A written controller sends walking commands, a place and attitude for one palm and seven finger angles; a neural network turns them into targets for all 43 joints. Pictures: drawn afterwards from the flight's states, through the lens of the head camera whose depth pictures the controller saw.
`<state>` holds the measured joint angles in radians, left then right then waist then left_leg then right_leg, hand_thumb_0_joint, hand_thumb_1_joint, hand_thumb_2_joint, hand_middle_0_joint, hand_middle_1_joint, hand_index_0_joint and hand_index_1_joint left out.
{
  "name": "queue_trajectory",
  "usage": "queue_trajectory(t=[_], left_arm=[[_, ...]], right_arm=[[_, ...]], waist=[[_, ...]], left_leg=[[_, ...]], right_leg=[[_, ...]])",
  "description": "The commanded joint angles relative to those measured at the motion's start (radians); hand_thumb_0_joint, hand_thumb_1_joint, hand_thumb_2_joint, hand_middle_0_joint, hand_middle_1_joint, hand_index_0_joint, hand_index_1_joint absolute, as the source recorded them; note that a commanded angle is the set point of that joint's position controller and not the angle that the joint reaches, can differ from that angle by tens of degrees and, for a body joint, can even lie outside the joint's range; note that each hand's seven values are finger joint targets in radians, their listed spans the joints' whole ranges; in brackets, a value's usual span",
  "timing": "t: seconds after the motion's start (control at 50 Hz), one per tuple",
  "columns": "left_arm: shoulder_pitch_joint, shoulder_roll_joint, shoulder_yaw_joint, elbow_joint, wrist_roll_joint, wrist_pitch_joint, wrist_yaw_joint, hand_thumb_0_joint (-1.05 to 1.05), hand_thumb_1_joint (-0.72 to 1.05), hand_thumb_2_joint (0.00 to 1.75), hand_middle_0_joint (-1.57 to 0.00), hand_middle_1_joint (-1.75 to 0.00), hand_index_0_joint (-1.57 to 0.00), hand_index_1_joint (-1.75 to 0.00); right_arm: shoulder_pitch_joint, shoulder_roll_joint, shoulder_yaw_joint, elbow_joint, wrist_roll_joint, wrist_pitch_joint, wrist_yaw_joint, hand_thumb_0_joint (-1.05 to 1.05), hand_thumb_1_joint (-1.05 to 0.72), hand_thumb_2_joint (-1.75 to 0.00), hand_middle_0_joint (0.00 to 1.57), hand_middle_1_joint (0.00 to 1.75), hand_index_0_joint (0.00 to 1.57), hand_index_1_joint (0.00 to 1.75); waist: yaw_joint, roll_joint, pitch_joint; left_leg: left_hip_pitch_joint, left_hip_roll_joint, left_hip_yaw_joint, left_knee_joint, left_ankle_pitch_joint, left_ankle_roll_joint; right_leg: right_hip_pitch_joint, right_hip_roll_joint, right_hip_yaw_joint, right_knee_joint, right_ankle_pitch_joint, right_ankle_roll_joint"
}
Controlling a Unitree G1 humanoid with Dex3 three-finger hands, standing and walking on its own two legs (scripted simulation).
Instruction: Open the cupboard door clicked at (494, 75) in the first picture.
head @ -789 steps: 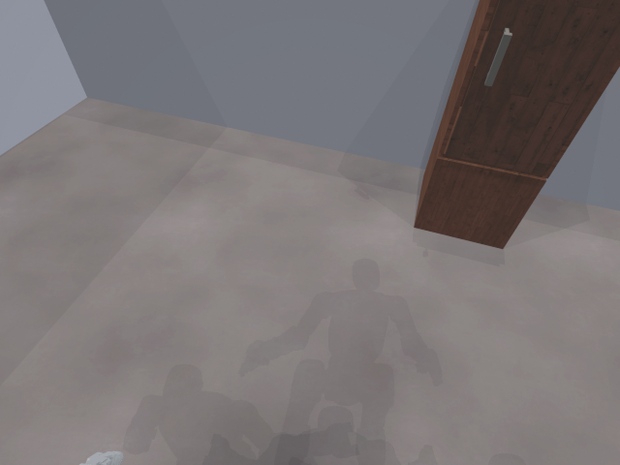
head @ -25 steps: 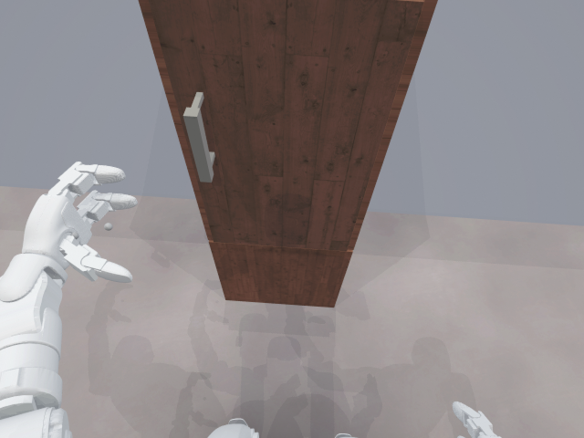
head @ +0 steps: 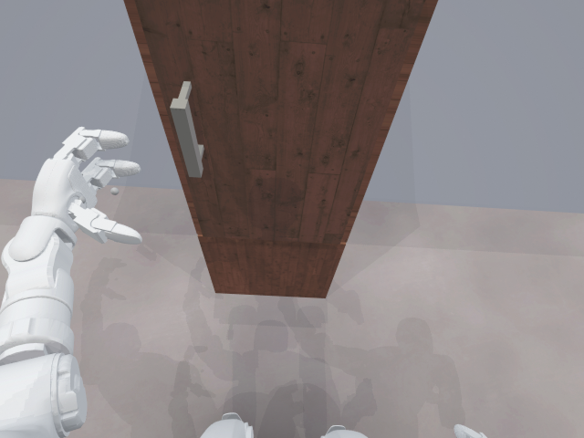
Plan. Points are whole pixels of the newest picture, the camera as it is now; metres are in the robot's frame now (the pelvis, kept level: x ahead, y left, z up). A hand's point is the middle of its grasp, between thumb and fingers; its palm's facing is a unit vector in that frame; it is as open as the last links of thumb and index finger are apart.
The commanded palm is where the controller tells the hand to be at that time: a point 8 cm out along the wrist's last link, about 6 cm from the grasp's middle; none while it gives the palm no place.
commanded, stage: move the hooked fingers beside the handle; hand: left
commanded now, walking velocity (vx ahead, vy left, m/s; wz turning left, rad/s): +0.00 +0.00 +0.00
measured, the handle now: (191, 132) +0.55 +0.16 +0.07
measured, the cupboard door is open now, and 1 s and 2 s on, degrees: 0 0 0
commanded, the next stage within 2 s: slide the fingers in behind the handle in 1.36 s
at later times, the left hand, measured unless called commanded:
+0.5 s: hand (146, 156) +0.48 +0.21 +0.08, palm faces -0.04 -1.00 -0.02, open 13.9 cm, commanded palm +0.47 +0.26 +0.08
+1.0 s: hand (141, 155) +0.49 +0.22 +0.08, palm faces -0.02 -1.00 -0.01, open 13.9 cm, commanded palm +0.47 +0.27 +0.07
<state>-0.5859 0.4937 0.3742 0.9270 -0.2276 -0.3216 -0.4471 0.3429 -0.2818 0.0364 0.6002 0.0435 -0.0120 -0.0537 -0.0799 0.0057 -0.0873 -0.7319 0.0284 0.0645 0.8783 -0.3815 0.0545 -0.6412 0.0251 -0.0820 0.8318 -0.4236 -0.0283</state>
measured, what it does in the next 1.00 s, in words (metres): stands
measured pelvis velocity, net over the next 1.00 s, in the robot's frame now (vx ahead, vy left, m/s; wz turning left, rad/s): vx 0.00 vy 0.00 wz -0.02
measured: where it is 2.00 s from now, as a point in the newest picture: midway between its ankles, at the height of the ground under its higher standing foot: outside the picture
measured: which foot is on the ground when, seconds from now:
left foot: down 0.00-1.00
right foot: down 0.00-1.00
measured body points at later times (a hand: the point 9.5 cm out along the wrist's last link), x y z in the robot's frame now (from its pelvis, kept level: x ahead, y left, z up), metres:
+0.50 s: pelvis -0.01 +0.00 -0.01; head +0.10 +0.02 +0.43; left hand +0.48 +0.27 +0.09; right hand +0.00 -0.27 -0.12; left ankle +0.03 +0.08 -0.70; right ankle -0.01 -0.11 -0.70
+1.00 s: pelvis +0.00 +0.00 -0.01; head +0.11 +0.02 +0.43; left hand +0.49 +0.28 +0.08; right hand +0.00 -0.27 -0.12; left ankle +0.03 +0.08 -0.70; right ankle -0.01 -0.11 -0.70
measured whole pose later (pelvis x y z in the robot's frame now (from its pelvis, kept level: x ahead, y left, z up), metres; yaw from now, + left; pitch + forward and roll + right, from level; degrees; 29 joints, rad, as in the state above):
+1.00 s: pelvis +0.00 +0.00 -0.01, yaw -1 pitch +19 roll -3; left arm -0.83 0.59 0.42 1.16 -0.14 -0.35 -0.38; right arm 0.42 -0.28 0.04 0.61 0.02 0.10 -0.03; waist -0.15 0.01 -0.10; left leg -0.86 0.06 0.06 0.95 -0.41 0.05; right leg -0.77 0.05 -0.08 0.88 -0.44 -0.03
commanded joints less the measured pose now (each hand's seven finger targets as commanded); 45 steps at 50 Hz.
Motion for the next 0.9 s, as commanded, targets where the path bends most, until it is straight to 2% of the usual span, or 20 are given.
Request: queue_trajectory(t=[0.0,0.08,0.12,0.16,0.2,0.26,0.32,0.34,0.4,0.42,0.46,0.48,0.52,0.54,0.56,0.64,0.68,0.74,0.82,0.88], left_arm=[[-0.413,0.259,0.043,-0.182,-0.01,-0.08,0.022,0.0,-0.5,0.3,-0.3,-1.2,-0.3,-1.2],[-0.495,0.272,0.038,-0.098,0.014,-0.08,0.043,0.0,-0.5,0.3,-0.3,-1.2,-0.3,-1.2],[-0.521,0.264,0.03,-0.117,0.021,-0.097,0.051,0.0,-0.5,0.3,-0.3,-1.2,-0.3,-1.2],[-0.539,0.276,0.036,-0.103,0.027,-0.106,0.06,0.0,-0.5,0.3,-0.3,-1.2,-0.3,-1.2],[-0.555,0.289,0.05,-0.051,0.027,-0.106,0.066,0.0,-0.5,0.3,-0.3,-1.2,-0.3,-1.2],[-0.609,0.314,0.045,-0.001,0.049,-0.102,0.068,0.0,-0.5,0.3,-0.3,-1.2,-0.3,-1.2],[-0.654,0.341,0.061,-0.014,0.059,-0.118,0.077,0.0,-0.5,0.3,-0.3,-1.2,-0.3,-1.2],[-0.666,0.315,0.035,-0.009,0.06,-0.12,0.077,0.0,-0.5,0.3,-0.3,-1.2,-0.3,-1.2],[-0.707,0.316,0.04,0.033,0.06,-0.115,0.086,0.0,-0.5,0.3,-0.3,-1.2,-0.3,-1.2],[-0.728,0.298,0.017,0.035,0.069,-0.113,0.086,0.0,-0.5,0.3,-0.3,-1.2,-0.3,-1.2],[-0.738,0.332,0.041,0.061,0.08,-0.105,0.099,0.0,-0.5,0.3,-0.3,-1.2,-0.3,-1.2],[-0.748,0.305,0.017,0.061,0.084,-0.102,0.103,0.0,-0.5,0.3,-0.3,-1.2,-0.3,-1.2],[-0.769,0.342,0.049,0.088,0.09,-0.099,0.115,0.0,-0.5,0.3,-0.3,-1.2,-0.3,-1.2],[-0.769,0.38,0.069,0.108,0.101,-0.095,0.121,0.0,-0.5,0.3,-0.3,-1.2,-0.3,-1.2],[-0.778,0.375,0.061,0.103,0.104,-0.093,0.123,0.0,-0.5,0.3,-0.3,-1.2,-0.3,-1.2],[-0.694,0.467,0.134,0.085,0.12,-0.104,0.119,0.0,-0.5,0.3,-0.3,-1.2,-0.3,-1.2],[-0.702,0.415,0.093,0.068,0.112,-0.103,0.105,0.0,-0.5,0.3,-0.3,-1.2,-0.3,-1.2],[-0.68,0.437,0.114,0.042,0.096,-0.104,0.086,0.0,-0.5,0.3,-0.3,-1.2,-0.3,-1.2],[-0.658,0.392,0.101,0.002,0.069,-0.105,0.073,0.0,-0.5,0.3,-0.3,-1.2,-0.3,-1.2],[-0.666,0.368,0.071,0.025,0.072,-0.095,0.067,0.0,-0.5,0.3,-0.3,-1.2,-0.3,-1.2]], right_arm=[[0.091,-0.175,-0.07,-0.08,-0.003,-0.018,-0.005,0.0,-0.9,-0.9,0.2,0.3,0.2,0.3],[0.102,-0.179,-0.069,-0.065,-0.005,0.0,-0.004,0.0,-0.9,-0.9,0.2,0.3,0.2,0.3],[0.108,-0.176,-0.068,-0.069,-0.007,0.004,0.0,0.0,-0.9,-0.9,0.2,0.3,0.2,0.3],[0.114,-0.177,-0.067,-0.062,-0.01,0.012,0.003,0.0,-0.9,-0.9,0.2,0.3,0.2,0.3],[0.127,-0.181,-0.067,-0.054,-0.012,0.019,0.001,0.0,-0.9,-0.9,0.2,0.3,0.2,0.3],[0.135,-0.187,-0.065,-0.048,-0.011,0.028,0.0,0.0,-0.9,-0.9,0.2,0.3,0.2,0.3],[0.153,-0.189,-0.066,-0.043,-0.016,0.033,0.001,0.0,-0.9,-0.9,0.2,0.3,0.2,0.3],[0.155,-0.186,-0.065,-0.041,-0.017,0.034,0.004,0.0,-0.9,-0.9,0.2,0.3,0.2,0.3],[0.174,-0.191,-0.066,-0.028,-0.021,0.04,0.003,0.0,-0.9,-0.9,0.2,0.3,0.2,0.3],[0.178,-0.19,-0.066,-0.027,-0.02,0.041,0.005,0.0,-0.9,-0.9,0.2,0.3,0.2,0.3],[0.193,-0.196,-0.066,-0.021,-0.024,0.046,0.006,0.0,-0.9,-0.9,0.2,0.3,0.2,0.3],[0.194,-0.192,-0.067,-0.022,-0.024,0.046,0.008,0.0,-0.9,-0.9,0.2,0.3,0.2,0.3],[0.209,-0.198,-0.065,-0.019,-0.028,0.051,0.009,0.0,-0.9,-0.9,0.2,0.3,0.2,0.3],[0.219,-0.202,-0.063,-0.019,-0.029,0.055,0.008,0.0,-0.9,-0.9,0.2,0.3,0.2,0.3],[0.219,-0.199,-0.061,-0.024,-0.03,0.055,0.01,0.0,-0.9,-0.9,0.2,0.3,0.2,0.3],[0.231,-0.2,-0.064,-0.049,-0.035,0.065,0.015,0.0,-0.9,-0.9,0.2,0.3,0.2,0.3],[0.227,-0.189,-0.06,-0.055,-0.03,0.072,0.02,0.0,-0.9,-0.9,0.2,0.3,0.2,0.3],[0.23,-0.195,-0.067,-0.058,-0.026,0.081,0.017,0.0,-0.9,-0.9,0.2,0.3,0.2,0.3],[0.225,-0.187,-0.071,-0.053,-0.023,0.087,0.018,0.0,-0.9,-0.9,0.2,0.3,0.2,0.3],[0.219,-0.186,-0.069,-0.044,-0.02,0.089,0.016,0.0,-0.9,-0.9,0.2,0.3,0.2,0.3]], waist=[[-0.013,0.107,-0.379],[-0.032,0.074,-0.344],[-0.027,0.128,-0.395],[-0.032,0.127,-0.397],[-0.043,0.057,-0.382],[-0.057,0.091,-0.356],[-0.055,0.13,-0.417],[-0.065,0.151,-0.418],[-0.082,0.111,-0.394],[-0.089,0.126,-0.409],[-0.087,0.121,-0.407],[-0.096,0.135,-0.411],[-0.1,0.113,-0.423],[-0.1,0.091,-0.42],[-0.1,0.11,-0.421],[-0.06,0.119,-0.489],[-0.073,0.127,-0.47],[-0.065,0.135,-0.481],[-0.07,0.143,-0.484],[-0.081,0.132,-0.426]], left_leg=[[0.383,0.003,-0.119,-0.083,0.368,-0.023],[0.339,0.005,-0.124,-0.084,0.293,-0.021],[0.377,0.005,-0.124,-0.074,0.339,-0.025],[0.377,0.007,-0.129,-0.07,0.331,-0.027],[0.333,0.008,-0.128,-0.063,0.316,-0.019],[0.303,0.007,-0.125,-0.063,0.253,-0.019],[0.335,0.01,-0.134,-0.049,0.296,-0.022],[0.35,0.011,-0.137,-0.047,0.298,-0.025],[0.321,0.014,-0.14,-0.039,0.284,-0.02],[0.325,0.013,-0.139,-0.038,0.284,-0.021],[0.312,0.015,-0.144,-0.034,0.28,-0.021],[0.317,0.013,-0.139,-0.031,0.281,-0.02],[0.297,0.013,-0.135,-0.019,0.284,-0.016],[0.267,0.013,-0.136,-0.016,0.277,-0.014],[0.251,0.008,-0.126,-0.013,0.277,-0.012],[0.235,0.006,-0.111,-0.001,0.336,-0.013],[0.229,0.004,-0.101,-0.003,0.328,-0.01],[0.241,0.005,-0.099,-0.003,0.347,-0.01],[0.282,0.006,-0.094,0.0,0.383,-0.007],[0.264,0.006,-0.099,-0.007,0.348,-0.007]], right_leg=[[-0.01,0.024,0.05,-0.079,0.307,-0.001],[-0.042,0.022,0.05,-0.082,0.254,0.005],[-0.044,0.025,0.052,-0.07,0.277,0.002],[-0.056,0.026,0.051,-0.068,0.267,0.003],[-0.044,0.029,0.053,-0.067,0.271,0.005],[-0.079,0.027,0.058,-0.07,0.224,0.007],[-0.087,0.03,0.057,-0.053,0.241,0.003],[-0.107,0.03,0.056,-0.055,0.232,0.004],[-0.122,0.033,0.054,-0.054,0.221,0.005],[-0.13,0.034,0.055,-0.052,0.222,0.007],[-0.139,0.033,0.054,-0.049,0.215,0.007],[-0.147,0.033,0.055,-0.05,0.216,0.008],[-0.137,0.035,0.059,-0.047,0.228,0.011],[-0.128,0.035,0.062,-0.045,0.226,0.012],[-0.116,0.034,0.066,-0.045,0.236,0.013],[-0.036,0.036,0.074,-0.027,0.309,0.011],[-0.031,0.039,0.076,-0.036,0.319,0.015],[-0.019,0.041,0.077,-0.036,0.345,0.013],[-0.023,0.047,0.075,-0.045,0.378,0.015],[-0.051,0.046,0.071,-0.053,0.344,0.014]])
